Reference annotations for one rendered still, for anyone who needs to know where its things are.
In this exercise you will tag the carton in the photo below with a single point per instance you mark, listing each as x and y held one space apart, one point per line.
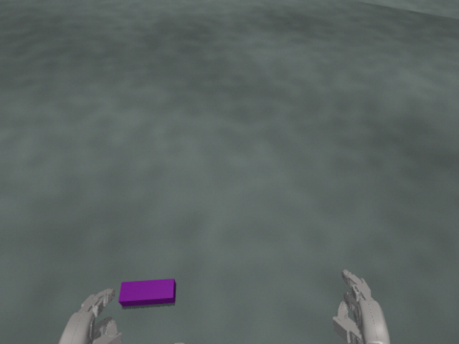
149 292

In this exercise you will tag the right robot hand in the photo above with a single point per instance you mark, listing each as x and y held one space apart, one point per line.
367 314

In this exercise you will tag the left robot hand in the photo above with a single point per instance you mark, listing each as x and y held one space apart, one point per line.
81 328

